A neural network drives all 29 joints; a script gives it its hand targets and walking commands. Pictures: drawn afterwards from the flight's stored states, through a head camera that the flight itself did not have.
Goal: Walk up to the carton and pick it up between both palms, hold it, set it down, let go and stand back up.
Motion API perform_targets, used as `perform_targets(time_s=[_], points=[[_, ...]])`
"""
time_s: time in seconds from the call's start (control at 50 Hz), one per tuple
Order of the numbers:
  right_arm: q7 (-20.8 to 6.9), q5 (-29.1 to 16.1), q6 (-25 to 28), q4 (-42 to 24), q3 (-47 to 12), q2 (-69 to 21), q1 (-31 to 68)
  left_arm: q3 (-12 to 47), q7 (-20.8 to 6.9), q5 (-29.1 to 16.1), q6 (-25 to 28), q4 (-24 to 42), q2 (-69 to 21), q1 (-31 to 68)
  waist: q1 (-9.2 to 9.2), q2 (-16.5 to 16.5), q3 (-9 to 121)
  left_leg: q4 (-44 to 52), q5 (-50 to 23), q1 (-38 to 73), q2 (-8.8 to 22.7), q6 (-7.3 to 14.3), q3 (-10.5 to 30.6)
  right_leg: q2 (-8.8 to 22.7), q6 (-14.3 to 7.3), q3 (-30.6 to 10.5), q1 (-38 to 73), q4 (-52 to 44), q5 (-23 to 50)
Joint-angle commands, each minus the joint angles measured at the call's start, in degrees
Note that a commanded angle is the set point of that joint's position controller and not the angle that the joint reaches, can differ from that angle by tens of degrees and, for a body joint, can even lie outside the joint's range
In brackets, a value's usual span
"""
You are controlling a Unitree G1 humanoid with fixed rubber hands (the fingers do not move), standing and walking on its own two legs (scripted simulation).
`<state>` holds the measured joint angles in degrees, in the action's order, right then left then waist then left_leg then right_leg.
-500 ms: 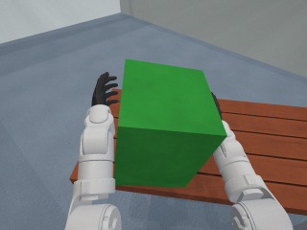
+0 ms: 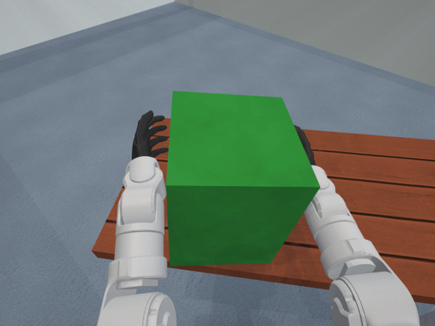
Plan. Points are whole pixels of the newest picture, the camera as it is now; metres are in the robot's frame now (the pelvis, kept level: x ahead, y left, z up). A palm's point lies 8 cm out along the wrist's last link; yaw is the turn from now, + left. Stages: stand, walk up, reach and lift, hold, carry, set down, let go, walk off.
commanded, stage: set down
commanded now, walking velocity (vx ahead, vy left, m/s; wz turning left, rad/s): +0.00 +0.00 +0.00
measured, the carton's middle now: (225, 183) +0.38 +0.03 +0.08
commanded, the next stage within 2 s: none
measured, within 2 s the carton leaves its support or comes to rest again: rests again in 1.78 s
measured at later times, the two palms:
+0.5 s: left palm (148, 167) +0.39 +0.18 +0.11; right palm (295, 170) +0.43 -0.11 +0.07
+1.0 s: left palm (152, 175) +0.38 +0.17 +0.09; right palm (296, 172) +0.44 -0.12 +0.05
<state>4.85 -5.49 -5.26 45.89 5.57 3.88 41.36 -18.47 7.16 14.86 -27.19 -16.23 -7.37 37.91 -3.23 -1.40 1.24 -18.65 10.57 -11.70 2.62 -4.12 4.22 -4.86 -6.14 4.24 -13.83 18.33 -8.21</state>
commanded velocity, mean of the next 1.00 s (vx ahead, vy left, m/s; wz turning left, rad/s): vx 0.00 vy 0.00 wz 0.00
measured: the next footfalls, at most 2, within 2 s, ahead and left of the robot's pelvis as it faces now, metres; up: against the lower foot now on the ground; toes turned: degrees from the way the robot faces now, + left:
none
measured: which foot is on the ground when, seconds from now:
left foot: down 0.00-1.00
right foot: down 0.00-1.00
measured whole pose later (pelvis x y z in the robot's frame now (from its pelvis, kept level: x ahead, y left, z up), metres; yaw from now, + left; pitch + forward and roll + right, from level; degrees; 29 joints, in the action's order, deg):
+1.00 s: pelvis +0.00 -0.01 +0.00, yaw +0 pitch +14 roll +1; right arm -1.4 6.0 4.5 53.9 12.8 4.8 44.1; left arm -23.4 8.3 15.4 -13.3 -23.9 -11.6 37.1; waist -6.5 0.2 5.4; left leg -16.1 7.4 -22.5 3.0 -4.2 3.1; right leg -4.9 -6.8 4.7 -25.1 16.6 -5.6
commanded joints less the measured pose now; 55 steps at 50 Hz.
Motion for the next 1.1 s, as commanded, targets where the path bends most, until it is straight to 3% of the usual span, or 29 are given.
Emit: perform_targets(time_s=[0.0, 0.14, 0.26, 0.46, 0.68, 0.8, 0.9, 1.08], points=[[-6.3, -0.29, 7.25, -21.54, -15.93, -28.19, 53.51, 22.31, -5.53, -4.35, 3.43, 5.87, -27.02, 32.96, -1.44, -2.07, 40.54, 0.8, -13.45, -1.25, -3.7, 3.51, -4.67, 7.56, 10.91, -3.74, 29.52, 3.27, 33.87], [-7.36, 1.48, 8.75, -19.67, -13.88, -26.64, 52.44, 22.33, -4.57, -4.15, 5.41, 4.8, -28.41, 33.02, -1.21, -2.31, 42.66, 0.39, -15.98, -0.79, -3.02, 3.58, -4.41, 7.05, 10.34, -3.36, 27.44, 3.23, 32.98], [-8.71, 3.06, 10.5, -17.01, -11.29, -24.64, 51.47, 23.11, -2.83, -3.87, 6.95, 4.65, -29.97, 32.73, -1.07, -0.1, 44.73, -1.12, -21.3, 2.61, -2.14, 2.9, -3.96, 5.27, 8.25, -1.59, 22.27, 2.98, 31.13], [-10.7, 5.03, 12.58, -12.33, -8.73, -22.35, 50.31, 23.22, -0.21, -3.64, 9.15, 3.57, -31.54, 30.88, -2.4, 1.01, 47.79, -3.2, -26.41, 5.52, -1.2, 2.41, -3.93, 3.74, 6.14, -0.37, 16.13, 2.37, 29.84], [-10.63, 6.2, 14.15, -13.38, -10.71, -24.61, 49.38, 21.24, -0.1, -3.6, 12.44, 1.91, -31.16, 29.61, -3.68, -3.76, 49.72, -1.54, -21.88, -3.45, -2.04, 3.73, -4.64, 6.0, 8.24, -2.84, 22.87, 3.95, 36.47], [-10.65, 8.98, 14.32, -10.78, -9.52, -25.26, 47.66, 18.37, -1.38, -2.45, 13.75, -1.28, -30.32, 29.31, -3.32, -6.14, 48.1, 1.23, -14.86, -8.24, -2.28, 4.38, -5.33, 8.06, 10.09, -4.26, 26.35, 3.45, 34.75], [-11.08, 11.48, 15.18, -7.53, -7.05, -25.66, 47.17, 16.56, -1.96, -1.4, 15.35, -4.1, -30.23, 29.95, -2.8, -6.26, 46.68, 2.68, -11.54, -10.08, -2.16, 4.41, -5.64, 8.84, 10.63, -4.41, 27.04, 3.03, 32.46], [-12.46, 15.54, 17.49, 0.57, -0.75, -24.49, 45.39, 13.75, -1.67, 0.99, 18.52, -8.59, -30.08, 30.54, -2.51, -3.66, 42.45, 2.94, -11.27, -9.5, -1.71, 4.12, -6.62, 7.68, 8.94, -2.8, 24.28, 2.2, 26.04]])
